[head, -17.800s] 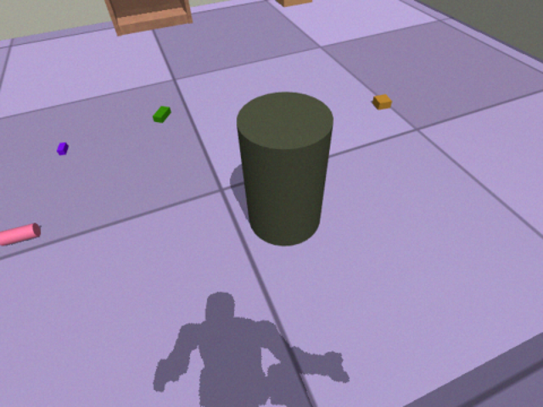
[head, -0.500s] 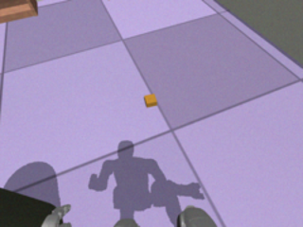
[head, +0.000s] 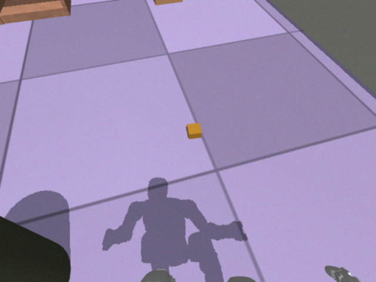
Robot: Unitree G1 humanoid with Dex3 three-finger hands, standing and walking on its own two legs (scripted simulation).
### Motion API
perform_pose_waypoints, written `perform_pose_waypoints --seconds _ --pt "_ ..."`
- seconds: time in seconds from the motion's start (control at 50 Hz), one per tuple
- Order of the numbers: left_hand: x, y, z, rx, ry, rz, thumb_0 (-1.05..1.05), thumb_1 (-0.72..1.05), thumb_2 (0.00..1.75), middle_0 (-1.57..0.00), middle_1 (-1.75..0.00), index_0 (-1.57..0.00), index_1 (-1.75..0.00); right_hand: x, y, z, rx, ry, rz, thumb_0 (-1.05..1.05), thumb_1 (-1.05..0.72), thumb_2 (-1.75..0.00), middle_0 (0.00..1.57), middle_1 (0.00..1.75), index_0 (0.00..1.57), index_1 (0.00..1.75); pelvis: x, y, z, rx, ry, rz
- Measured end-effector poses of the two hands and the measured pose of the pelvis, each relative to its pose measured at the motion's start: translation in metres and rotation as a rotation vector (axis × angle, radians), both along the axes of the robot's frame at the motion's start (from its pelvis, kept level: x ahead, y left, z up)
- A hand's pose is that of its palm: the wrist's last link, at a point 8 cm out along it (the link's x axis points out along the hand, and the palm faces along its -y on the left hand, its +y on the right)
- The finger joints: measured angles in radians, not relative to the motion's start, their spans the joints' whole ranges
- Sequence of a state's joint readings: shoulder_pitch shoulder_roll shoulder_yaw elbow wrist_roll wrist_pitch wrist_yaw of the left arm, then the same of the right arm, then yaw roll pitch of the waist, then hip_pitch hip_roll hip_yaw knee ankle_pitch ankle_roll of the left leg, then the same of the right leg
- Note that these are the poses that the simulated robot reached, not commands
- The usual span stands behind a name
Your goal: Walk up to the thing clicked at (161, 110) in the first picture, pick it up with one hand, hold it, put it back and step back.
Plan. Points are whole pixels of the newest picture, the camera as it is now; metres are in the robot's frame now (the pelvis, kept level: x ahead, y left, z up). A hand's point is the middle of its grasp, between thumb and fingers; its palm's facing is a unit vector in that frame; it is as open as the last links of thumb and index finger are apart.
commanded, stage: walk up
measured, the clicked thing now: out of the picture +1.13 +1.41 -0.73
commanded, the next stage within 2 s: stand in 0.80 s
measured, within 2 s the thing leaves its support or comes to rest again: neither
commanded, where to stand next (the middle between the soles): +0.04 +0.01 m, yaw -2 degrees
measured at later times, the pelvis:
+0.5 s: pelvis -0.02 +0.02 +0.02, yaw -1 degrees
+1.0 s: pelvis -0.01 +0.01 +0.03, yaw -1 degrees
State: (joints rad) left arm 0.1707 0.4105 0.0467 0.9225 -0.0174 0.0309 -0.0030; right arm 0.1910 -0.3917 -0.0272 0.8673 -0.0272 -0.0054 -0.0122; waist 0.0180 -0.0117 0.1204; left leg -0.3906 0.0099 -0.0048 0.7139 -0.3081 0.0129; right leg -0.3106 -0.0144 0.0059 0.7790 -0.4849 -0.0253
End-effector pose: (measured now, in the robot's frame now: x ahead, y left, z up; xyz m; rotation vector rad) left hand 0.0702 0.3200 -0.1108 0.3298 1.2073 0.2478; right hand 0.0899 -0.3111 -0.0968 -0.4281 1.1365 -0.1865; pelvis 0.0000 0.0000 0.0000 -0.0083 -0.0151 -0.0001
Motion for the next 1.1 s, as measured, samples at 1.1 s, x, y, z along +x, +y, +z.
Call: perform_pose_waypoints --seconds 1.1 --pt "-0.009 -0.015 0.023 -0.034 0.028 -0.053 0.01 0.91 0.89 -0.2 -0.3 -0.2 -0.3 -0.022 0.02 0.009 0.098 0.036 -0.098 0.01 -0.9 -0.9 0.2 0.3 0.2 0.3 -0.012 0.007 0.03 0.006 -0.031 -0.016"
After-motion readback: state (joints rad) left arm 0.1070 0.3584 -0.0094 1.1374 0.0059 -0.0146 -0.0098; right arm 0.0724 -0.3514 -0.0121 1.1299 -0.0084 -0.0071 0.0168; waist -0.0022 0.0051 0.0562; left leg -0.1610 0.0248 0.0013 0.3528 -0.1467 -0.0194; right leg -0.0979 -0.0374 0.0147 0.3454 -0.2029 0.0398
